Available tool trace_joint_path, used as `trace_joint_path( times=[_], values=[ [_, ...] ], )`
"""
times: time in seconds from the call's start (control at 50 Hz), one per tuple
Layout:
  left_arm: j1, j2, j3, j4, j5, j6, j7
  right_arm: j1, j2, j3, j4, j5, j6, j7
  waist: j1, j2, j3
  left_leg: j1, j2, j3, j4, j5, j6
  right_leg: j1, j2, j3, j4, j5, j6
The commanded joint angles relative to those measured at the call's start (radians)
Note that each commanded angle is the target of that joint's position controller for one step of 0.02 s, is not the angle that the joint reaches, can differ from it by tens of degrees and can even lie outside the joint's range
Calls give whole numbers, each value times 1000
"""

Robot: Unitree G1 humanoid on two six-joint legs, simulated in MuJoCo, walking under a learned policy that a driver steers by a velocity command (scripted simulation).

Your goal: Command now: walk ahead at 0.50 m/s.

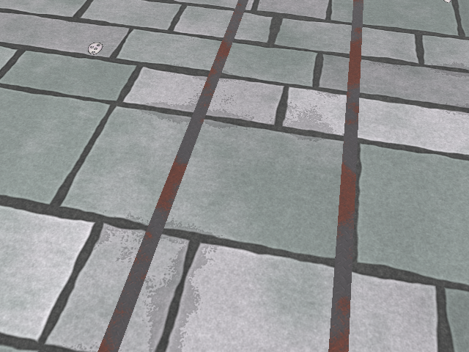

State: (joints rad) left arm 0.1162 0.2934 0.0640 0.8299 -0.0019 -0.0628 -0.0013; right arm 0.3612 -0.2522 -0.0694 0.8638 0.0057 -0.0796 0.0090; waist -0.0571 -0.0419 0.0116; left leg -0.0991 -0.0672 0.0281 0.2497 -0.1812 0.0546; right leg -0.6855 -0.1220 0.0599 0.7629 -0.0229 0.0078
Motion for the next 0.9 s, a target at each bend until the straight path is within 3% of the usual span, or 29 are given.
trace_joint_path(
  times=[0.02, 0.08, 0.12, 0.14, 0.16, 0.18, 0.2, 0.22, 0.24, 0.26, 0.28, 0.3, 0.34, 0.4, 0.46, 0.54, 0.58, 0.6, 0.62, 0.64, 0.66, 0.68, 0.7, 0.76, 0.9],
  values=[
    [-72, 18, -9, -67, -4, -13, -15, -31, -156, -30, -49, 12, -19, -9, 13, 97, 31, -104, 243, -120, -114, 139, 152, 114, 33, -35, -135, 137, 4],
    [-146, 43, -10, -103, -12, -17, -28, 11, -173, -33, -17, 21, -12, -7, -3, 105, 51, -12, 286, -139, -73, 123, 138, 103, 44, -27, -210, 83, -15],
    [-153, 61, -7, -116, -13, -24, -36, 18, -185, -36, -2, 22, -2, -9, 8, 117, 47, 53, 316, -156, -28, 162, 121, 121, 55, -34, -247, -1, -41],
    [-128, 72, -4, -113, -14, -28, -37, 14, -193, -38, 3, 21, 4, -10, 26, 129, 33, 77, 322, -158, 7, 221, 110, 165, 66, -48, -262, -40, -55],
    [-58, 93, 8, -95, -12, -31, -35, -2, -196, -37, 4, 21, 10, -12, 72, 132, -4, 82, 300, -135, 94, 363, 91, 271, 93, -78, -290, -61, -76],
    [85, 144, 32, -52, -3, -35, -29, 0, -167, -25, 2, 15, 14, -16, 132, 111, -96, 42, 238, -86, 282, 487, 58, 478, 95, -75, -290, -13, -109],
    [255, 230, 51, -26, 16, -36, -22, 11, -118, -2, -30, -13, 14, -23, 179, -22, -267, -133, 161, -24, 609, 253, 5, 770, -101, 132, -245, 212, -176],
    [271, 279, 60, -4, 22, -27, -31, 156, -11, 27, -19, -6, -1, -18, 108, -302, -389, -479, -8, -43, 920, -394, -62, 1043, -294, 539, -347, 244, -344],
    [263, 176, 33, -19, 2, -24, -36, 122, -132, 1, 4, 6, -12, -18, 144, -162, -376, -540, 31, -171, 1027, -450, -63, 1012, -270, 538, -372, 281, -328],
    [189, 134, 19, -29, 1, -24, -33, 36, -165, -10, -15, 23, -14, -19, 135, -102, -247, -584, 67, -152, 1041, -394, -58, 894, -239, 366, -361, 408, -292],
    [122, 113, 10, -39, 6, -25, -33, -13, -150, -7, -20, 17, -7, -27, 106, -19, -188, -559, 115, -117, 994, -329, -65, 779, -194, 260, -370, 515, -266],
    [74, 86, 4, -40, 6, -24, -33, -45, -142, -12, -26, 6, 3, -35, 84, 2, -137, -530, 142, -103, 927, -281, -71, 682, -162, 196, -396, 548, -252],
    [42, 52, -8, -26, 23, -28, -31, -24, -99, -8, -20, 1, 29, -39, 35, -39, -134, -391, 165, -105, 833, -212, -78, 555, -124, 120, -439, 604, -240],
    [12, 76, -4, 0, 26, -28, -19, -44, -60, 2, -25, -5, 50, -46, 10, -54, -133, -312, 157, -85, 636, -129, -97, 490, -97, 34, -464, 665, -248],
    [19, 103, 1, 27, 17, -11, -8, -104, -69, 5, -24, -4, 62, -45, 29, -55, -145, -235, 140, -65, 482, 1, -100, 482, -79, -3, -480, 588, -228],
    [31, 95, -7, 64, 15, 8, -7, -169, -94, -2, -25, -4, 77, -44, 46, -48, -95, -186, 139, -70, 354, 26, -81, 473, -85, 31, -490, 293, -216],
    [29, 79, -15, 76, 3, 17, -6, -168, -95, -4, -16, -17, 74, -43, 23, -27, -71, -93, 132, -61, 195, 130, -55, 447, -49, 35, -458, 90, -171],
    [63, 59, -22, 85, 7, 17, -7, -171, -124, -9, -14, -25, 72, -45, 34, 11, -66, -38, 169, -98, 154, 260, -40, 429, -12, 32, -436, -29, -128],
    [120, 50, -24, 94, 25, 15, -8, -182, -173, -17, -20, -23, 74, -50, 82, 88, -73, 23, 222, -139, 183, 395, -13, 385, 50, 2, -401, -163, -90],
    [175, 37, -25, 106, 24, 16, -8, -212, -183, -21, -14, -10, 80, -50, 125, 177, -74, 20, 232, -153, 200, 340, 24, 368, 103, -38, -409, -250, -64],
    [139, 37, -30, 106, 21, 25, -2, -235, -131, -13, -12, -4, 82, -42, 100, 168, -61, -47, 204, -142, 182, 197, 17, 419, 113, -61, -409, -245, -47],
    [93, 53, -27, 100, 17, 35, 3, -244, -103, -7, -8, -8, 80, -36, 81, 138, -36, -81, 181, -131, 172, 164, -2, 432, 111, -66, -397, -221, -42],
    [79, 54, -27, 100, 14, 46, 10, -247, -100, -4, -2, -13, 74, -33, 78, 125, -32, -87, 170, -120, 174, 191, -15, 442, 105, -62, -391, -185, -43],
    [84, 66, -25, 109, 16, 61, 16, -236, -112, -5, 30, -10, 58, -30, 75, 111, -53, -63, 157, -105, 200, 283, -21, 481, 91, -53, -379, -91, -46],
    [77, 64, -21, 140, 8, 69, 21, -252, -113, -1, 84, -6, 62, -36, 70, 63, -62, -46, 144, -92, 217, 318, -11, 517, 85, -58, -359, -20, -38]
  ],
)
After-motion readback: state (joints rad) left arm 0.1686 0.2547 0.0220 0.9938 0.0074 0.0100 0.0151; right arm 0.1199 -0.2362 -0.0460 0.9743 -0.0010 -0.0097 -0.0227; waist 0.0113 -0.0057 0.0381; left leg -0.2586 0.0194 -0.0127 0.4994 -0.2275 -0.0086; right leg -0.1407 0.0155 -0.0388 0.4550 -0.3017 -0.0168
